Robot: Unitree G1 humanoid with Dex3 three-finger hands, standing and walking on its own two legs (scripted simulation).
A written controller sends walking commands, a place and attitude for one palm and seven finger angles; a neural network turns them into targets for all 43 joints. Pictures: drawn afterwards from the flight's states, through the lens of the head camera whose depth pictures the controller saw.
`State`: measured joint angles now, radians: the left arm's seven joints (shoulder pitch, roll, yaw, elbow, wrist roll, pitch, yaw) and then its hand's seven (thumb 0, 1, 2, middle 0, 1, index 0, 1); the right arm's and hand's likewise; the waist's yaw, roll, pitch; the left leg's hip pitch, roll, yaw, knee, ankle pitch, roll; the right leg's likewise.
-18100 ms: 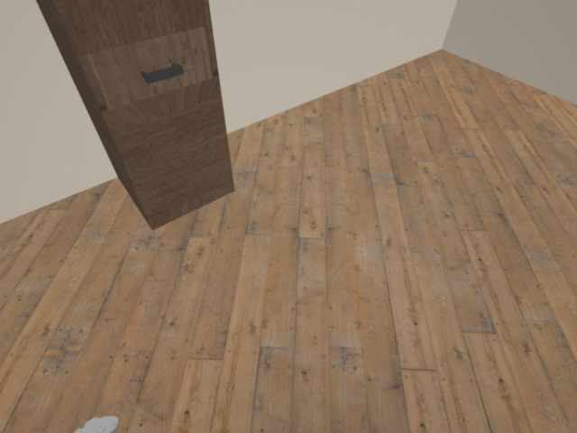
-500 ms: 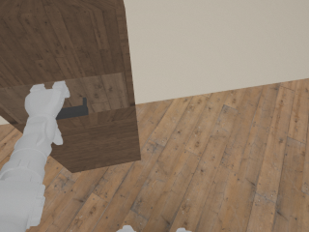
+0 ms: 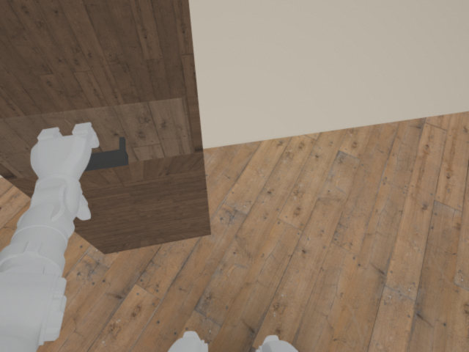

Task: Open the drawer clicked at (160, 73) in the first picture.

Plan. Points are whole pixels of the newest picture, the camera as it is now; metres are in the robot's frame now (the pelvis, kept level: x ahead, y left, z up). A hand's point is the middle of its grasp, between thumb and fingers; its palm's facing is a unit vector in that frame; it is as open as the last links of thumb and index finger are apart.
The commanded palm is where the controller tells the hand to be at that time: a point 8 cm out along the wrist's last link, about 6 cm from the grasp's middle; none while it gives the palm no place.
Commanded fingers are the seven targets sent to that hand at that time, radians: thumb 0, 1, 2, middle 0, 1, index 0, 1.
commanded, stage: lower the fingers behind the handle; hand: left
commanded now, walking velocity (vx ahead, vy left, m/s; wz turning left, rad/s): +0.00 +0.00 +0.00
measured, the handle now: (94, 153) +0.49 +0.28 -0.02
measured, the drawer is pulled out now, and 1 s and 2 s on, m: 0.00 0.00 0.00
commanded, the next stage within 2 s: lift the fingers back up to retry in 1.00 s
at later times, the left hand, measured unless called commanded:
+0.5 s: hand (77, 179) +0.43 +0.29 -0.02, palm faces -0.03 +0.01 -1.00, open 13.8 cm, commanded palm +0.42 +0.28 +0.01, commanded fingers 0.00 -0.50 0.30 -0.30 -1.20 -0.30 -1.20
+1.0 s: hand (78, 179) +0.43 +0.29 -0.02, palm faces -0.04 +0.01 -1.00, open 13.8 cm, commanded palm +0.42 +0.27 +0.01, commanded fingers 0.00 -0.50 0.30 -0.30 -1.20 -0.30 -1.20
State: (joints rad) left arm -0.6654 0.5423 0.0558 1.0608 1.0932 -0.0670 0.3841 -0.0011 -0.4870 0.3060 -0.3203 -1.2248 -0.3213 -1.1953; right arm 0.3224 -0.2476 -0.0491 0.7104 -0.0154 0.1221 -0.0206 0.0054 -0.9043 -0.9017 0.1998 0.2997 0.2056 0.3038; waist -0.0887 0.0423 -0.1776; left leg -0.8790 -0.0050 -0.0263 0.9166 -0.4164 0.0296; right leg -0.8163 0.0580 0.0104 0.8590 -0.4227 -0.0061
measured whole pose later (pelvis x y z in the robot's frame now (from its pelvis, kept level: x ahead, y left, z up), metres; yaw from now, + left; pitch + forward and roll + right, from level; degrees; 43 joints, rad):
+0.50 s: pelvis -0.02 +0.01 -0.02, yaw +0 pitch +23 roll -3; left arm -0.70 0.54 0.01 1.08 1.11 -0.06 0.45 0.00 -0.49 0.31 -0.21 -1.24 -0.32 -1.20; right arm 0.32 -0.25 -0.04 0.70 -0.02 0.12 -0.01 0.01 -0.90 -0.90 0.20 0.30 0.21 0.30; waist -0.09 0.04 -0.20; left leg -0.99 -0.01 -0.03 1.02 -0.43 0.04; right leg -0.92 0.05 0.01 0.96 -0.44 0.01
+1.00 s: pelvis -0.04 +0.01 -0.03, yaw +0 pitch +24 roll -3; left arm -0.78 0.58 0.00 1.10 1.09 -0.04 0.39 0.00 -0.49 0.31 -0.17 -1.26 -0.32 -1.20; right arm 0.35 -0.25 -0.02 0.69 -0.01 0.09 -0.03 0.01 -0.90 -0.90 0.20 0.30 0.21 0.30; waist -0.10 0.05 -0.19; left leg -1.08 -0.01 -0.03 1.09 -0.43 0.04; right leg -1.02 0.06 0.00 1.04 -0.44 0.00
